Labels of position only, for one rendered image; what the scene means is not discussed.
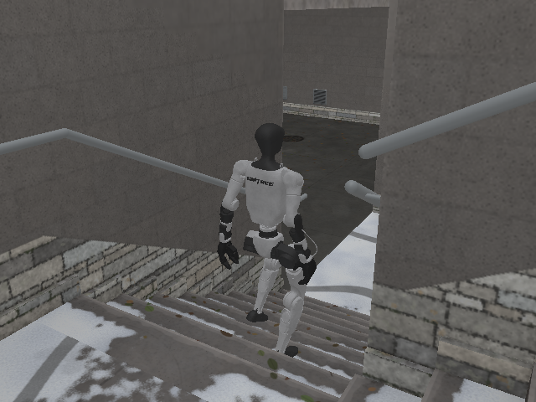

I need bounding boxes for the stairs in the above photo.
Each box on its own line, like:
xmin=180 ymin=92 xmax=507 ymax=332
xmin=106 ymin=289 xmax=370 ymax=398
xmin=338 ymin=362 xmax=536 ymax=402

